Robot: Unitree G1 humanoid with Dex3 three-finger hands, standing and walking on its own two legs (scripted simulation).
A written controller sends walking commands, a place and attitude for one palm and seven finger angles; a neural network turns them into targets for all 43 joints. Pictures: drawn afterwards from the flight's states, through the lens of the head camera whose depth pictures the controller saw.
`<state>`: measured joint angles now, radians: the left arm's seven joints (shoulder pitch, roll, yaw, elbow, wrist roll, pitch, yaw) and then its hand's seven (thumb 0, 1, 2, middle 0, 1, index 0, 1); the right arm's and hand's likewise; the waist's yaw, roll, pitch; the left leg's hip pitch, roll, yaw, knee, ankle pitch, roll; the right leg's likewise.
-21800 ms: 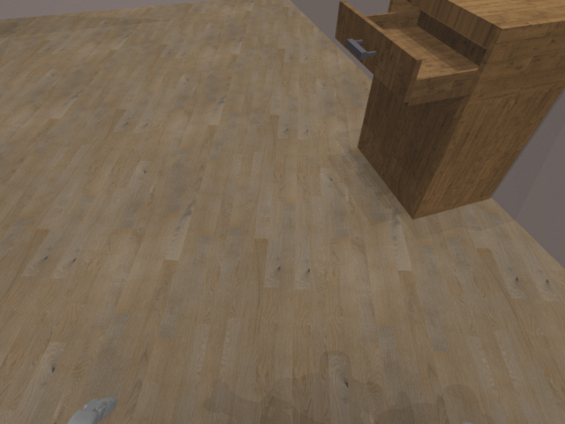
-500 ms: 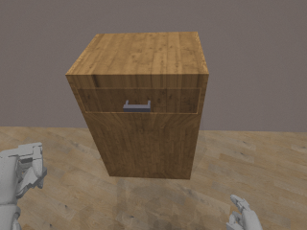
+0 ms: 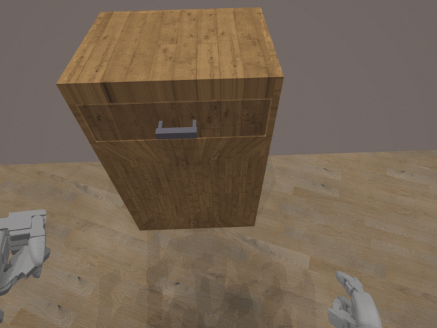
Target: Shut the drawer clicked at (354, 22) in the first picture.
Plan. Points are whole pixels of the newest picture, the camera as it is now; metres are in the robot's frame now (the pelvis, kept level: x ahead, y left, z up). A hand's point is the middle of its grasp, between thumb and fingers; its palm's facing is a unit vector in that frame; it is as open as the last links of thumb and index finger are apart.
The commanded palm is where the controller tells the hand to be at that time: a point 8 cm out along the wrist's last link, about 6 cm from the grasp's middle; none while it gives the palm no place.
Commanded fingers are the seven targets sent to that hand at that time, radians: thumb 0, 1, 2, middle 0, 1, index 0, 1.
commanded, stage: step back with the hand held close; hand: left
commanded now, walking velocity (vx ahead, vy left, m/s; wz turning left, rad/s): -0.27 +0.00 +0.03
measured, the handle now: (177, 128) +0.63 +0.17 -0.05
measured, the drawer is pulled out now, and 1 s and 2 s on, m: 0.00 0.00 0.00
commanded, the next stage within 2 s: stop stepping back and stand still in 0.88 s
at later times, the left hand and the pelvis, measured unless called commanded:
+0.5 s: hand out of the picture +0.09 +0.25 +0.15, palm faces +0.39 -0.78 -0.49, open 3.2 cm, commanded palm +0.02 +0.29 +0.17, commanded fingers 0.00 0.90 0.90 -1.40 -1.60 -1.40 -1.60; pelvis -0.09 +0.00 -0.01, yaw +4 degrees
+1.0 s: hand out of the picture +0.00 +0.27 +0.17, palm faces +0.45 -0.79 -0.42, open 3.3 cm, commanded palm -0.07 +0.29 +0.17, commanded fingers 0.00 0.90 0.90 -1.40 -1.60 -1.40 -1.60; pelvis -0.18 +0.01 -0.01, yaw +3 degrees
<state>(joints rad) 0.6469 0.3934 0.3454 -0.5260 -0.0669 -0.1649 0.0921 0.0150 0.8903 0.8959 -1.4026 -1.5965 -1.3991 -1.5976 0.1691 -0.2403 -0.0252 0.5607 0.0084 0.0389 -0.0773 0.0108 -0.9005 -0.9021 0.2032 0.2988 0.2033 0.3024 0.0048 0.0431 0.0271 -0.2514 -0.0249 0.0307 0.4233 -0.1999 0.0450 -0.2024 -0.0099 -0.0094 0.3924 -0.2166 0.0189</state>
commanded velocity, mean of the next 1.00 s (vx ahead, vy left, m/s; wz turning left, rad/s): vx -0.32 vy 0.00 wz -0.06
